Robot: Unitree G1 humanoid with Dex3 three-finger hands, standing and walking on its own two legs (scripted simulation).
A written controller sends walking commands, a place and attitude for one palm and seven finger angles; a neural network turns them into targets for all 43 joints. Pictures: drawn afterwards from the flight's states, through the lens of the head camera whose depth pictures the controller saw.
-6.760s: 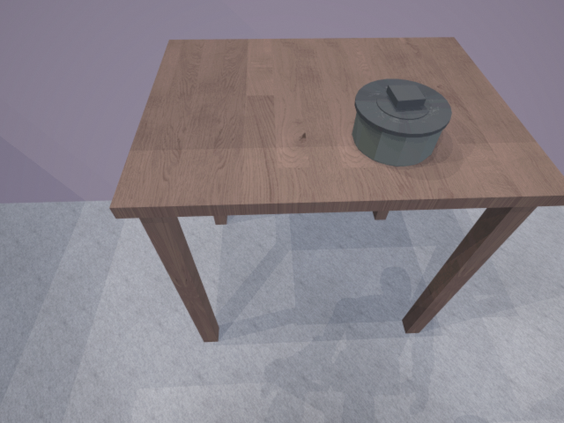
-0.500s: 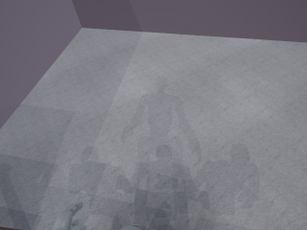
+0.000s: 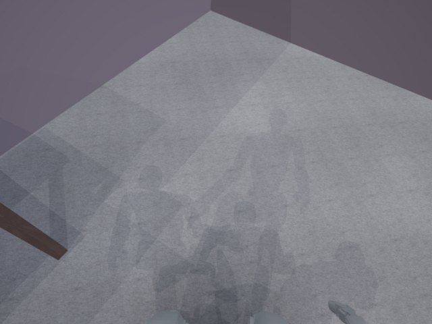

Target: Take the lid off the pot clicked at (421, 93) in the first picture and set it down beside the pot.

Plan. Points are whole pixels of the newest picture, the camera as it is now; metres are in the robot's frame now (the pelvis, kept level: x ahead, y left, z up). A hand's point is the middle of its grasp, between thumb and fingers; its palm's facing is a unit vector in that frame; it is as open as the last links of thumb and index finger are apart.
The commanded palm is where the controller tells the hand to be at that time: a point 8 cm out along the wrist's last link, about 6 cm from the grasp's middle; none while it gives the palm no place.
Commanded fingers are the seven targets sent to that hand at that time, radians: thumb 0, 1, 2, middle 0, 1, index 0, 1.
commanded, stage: turn to face it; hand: left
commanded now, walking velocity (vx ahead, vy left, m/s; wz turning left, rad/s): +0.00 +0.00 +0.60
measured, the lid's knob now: out of the picture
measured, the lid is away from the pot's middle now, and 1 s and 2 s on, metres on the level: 0.00 0.00 0.00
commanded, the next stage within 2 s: take the last steps up to it in 1.64 s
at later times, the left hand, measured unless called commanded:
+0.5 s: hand out of the picture +0.08 +0.18 -0.12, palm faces +0.28 -0.91 -0.31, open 7.4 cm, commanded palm none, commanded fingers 0.00 0.90 0.90 -0.20 -0.30 -0.20 -0.30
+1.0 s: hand out of the picture -0.06 +0.21 -0.16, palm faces +0.59 -0.76 -0.26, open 7.4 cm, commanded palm none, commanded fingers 0.00 0.90 0.90 -0.20 -0.30 -0.20 -0.30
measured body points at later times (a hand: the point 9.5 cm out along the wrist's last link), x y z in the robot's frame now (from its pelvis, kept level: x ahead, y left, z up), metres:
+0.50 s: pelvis +0.02 -0.05 +0.01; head +0.07 -0.07 +0.46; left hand +0.07 +0.22 -0.10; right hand +0.15 -0.29 -0.15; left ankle -0.03 +0.08 -0.66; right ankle +0.04 -0.16 -0.72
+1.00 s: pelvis +0.01 -0.01 +0.01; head +0.04 +0.04 +0.46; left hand -0.09 +0.25 -0.14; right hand +0.25 -0.16 -0.11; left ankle -0.04 +0.07 -0.72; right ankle +0.07 -0.17 -0.64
